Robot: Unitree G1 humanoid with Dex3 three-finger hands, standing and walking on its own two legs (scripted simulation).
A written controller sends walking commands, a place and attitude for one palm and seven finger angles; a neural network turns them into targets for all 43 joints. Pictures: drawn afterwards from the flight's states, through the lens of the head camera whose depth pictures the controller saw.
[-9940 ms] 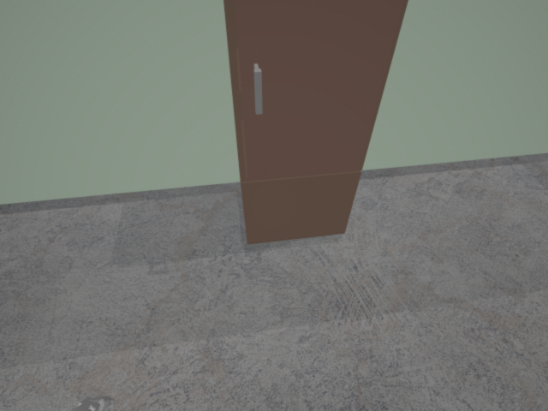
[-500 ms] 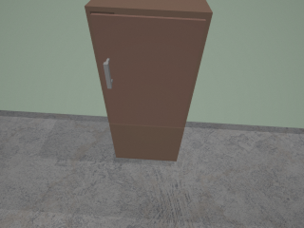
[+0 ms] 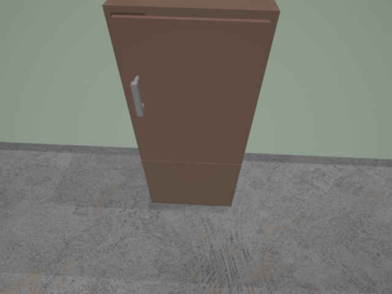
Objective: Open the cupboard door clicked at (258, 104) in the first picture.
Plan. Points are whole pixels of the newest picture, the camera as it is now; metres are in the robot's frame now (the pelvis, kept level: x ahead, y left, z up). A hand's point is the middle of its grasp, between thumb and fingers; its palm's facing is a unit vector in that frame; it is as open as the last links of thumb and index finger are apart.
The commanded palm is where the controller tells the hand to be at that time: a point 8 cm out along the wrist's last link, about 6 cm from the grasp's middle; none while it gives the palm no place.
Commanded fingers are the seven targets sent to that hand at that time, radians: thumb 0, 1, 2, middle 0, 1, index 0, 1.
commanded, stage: shuffle to correct the standing spot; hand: left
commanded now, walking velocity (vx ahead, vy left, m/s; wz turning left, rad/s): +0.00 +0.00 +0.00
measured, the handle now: (138, 96) +0.68 +0.23 +0.01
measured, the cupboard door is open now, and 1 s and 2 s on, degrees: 0 0 0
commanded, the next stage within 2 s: come to a stop and stand still in 0.60 s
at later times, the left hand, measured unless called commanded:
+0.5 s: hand out of the picture +0.03 +0.18 -0.19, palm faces +0.11 -0.99 -0.13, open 7.4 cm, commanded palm none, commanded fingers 0.00 0.90 0.90 -0.20 -0.30 -0.20 -0.30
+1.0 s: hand (138, 232) +0.31 +0.18 -0.18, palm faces +0.02 -0.98 -0.22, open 7.4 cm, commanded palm none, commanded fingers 0.00 0.90 0.90 -0.20 -0.30 -0.20 -0.30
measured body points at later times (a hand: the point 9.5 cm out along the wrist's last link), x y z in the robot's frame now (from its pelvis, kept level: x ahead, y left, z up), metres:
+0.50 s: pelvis +0.07 +0.02 -0.01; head +0.08 +0.04 +0.44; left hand +0.02 +0.23 -0.18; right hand +0.06 -0.20 -0.16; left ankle +0.03 +0.10 -0.74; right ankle +0.03 -0.10 -0.73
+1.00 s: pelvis +0.19 +0.01 -0.02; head +0.24 +0.00 +0.43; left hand +0.31 +0.23 -0.16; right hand +0.14 -0.21 -0.18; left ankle +0.09 +0.12 -0.66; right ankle +0.29 -0.08 -0.74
